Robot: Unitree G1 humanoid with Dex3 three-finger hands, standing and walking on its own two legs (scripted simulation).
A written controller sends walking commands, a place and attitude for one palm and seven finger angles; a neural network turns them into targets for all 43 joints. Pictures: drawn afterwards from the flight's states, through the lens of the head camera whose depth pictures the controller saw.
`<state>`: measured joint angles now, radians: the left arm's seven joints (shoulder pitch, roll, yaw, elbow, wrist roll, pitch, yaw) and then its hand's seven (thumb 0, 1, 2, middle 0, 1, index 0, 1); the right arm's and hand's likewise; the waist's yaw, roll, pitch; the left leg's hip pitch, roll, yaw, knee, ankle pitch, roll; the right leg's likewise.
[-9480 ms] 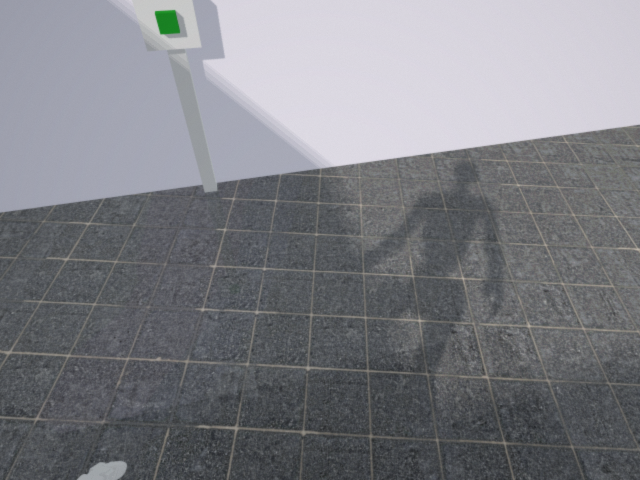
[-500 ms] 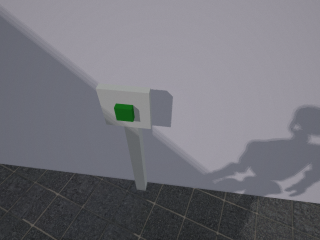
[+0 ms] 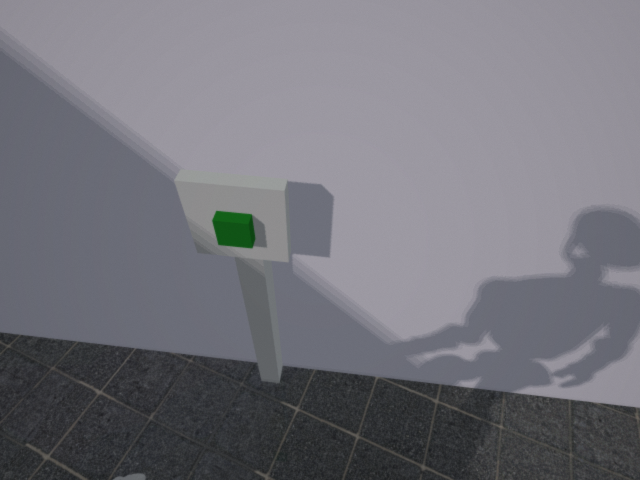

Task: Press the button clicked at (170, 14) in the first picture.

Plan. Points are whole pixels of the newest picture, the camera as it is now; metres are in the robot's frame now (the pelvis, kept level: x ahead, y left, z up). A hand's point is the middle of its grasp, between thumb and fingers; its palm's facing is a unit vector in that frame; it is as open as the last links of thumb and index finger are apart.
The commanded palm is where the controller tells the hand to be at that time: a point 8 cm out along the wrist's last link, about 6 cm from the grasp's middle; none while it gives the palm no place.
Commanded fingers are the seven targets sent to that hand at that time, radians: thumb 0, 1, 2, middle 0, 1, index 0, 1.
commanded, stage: raise the hand and make a fist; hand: left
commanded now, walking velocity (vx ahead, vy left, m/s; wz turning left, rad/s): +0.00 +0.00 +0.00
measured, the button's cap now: (235, 228) +0.51 +0.18 -0.01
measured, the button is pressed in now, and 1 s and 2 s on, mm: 0 0 0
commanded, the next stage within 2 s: aim a knuckle at the button in 1.96 s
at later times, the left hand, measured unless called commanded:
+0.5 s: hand (162, 463) +0.16 +0.21 -0.07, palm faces -0.03 -1.00 -0.02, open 4.6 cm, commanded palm +0.12 +0.26 -0.06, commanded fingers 0.00 0.90 0.90 -0.97 -1.14 -0.97 -1.14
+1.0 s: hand (153, 442) +0.17 +0.22 -0.05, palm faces -0.05 -1.00 -0.05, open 3.1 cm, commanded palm +0.15 +0.27 -0.04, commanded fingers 0.00 0.90 0.90 -1.30 -1.50 -1.30 -1.50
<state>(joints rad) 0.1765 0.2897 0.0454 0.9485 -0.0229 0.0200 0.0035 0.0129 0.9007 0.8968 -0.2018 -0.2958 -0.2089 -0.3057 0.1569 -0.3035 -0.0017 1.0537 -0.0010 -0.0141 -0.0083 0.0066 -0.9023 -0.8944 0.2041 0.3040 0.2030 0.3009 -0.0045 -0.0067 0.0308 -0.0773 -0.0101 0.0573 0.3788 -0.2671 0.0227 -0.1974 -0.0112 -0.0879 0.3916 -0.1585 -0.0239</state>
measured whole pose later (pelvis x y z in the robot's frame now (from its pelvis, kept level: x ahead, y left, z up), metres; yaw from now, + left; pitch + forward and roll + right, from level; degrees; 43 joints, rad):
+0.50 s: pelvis -0.03 -0.01 -0.11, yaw +1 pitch +15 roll -2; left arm 0.42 0.25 0.28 0.02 -0.36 -0.44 -0.50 0.02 0.90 0.90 -0.71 -0.85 -0.71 -0.86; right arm 0.15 -0.22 -0.03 0.55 0.04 -0.27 -0.03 0.01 -0.90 -0.89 0.20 0.30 0.20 0.30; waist 0.04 -0.01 -0.10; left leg -0.90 0.03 -0.01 1.29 -0.65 0.01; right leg -0.98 -0.03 -0.15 1.21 -0.49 -0.06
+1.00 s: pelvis -0.03 +0.01 -0.09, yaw +1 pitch +15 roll -3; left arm 0.45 0.27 0.23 -0.06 -0.31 -0.38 -0.38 0.02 0.90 0.90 -1.27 -1.46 -1.27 -1.47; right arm 0.24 -0.23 -0.01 0.50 0.04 -0.22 -0.04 0.01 -0.90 -0.89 0.20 0.30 0.20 0.30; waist -0.01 0.01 -0.14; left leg -0.84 0.01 0.01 1.18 -0.60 0.05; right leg -0.91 -0.04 -0.12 1.09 -0.43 -0.02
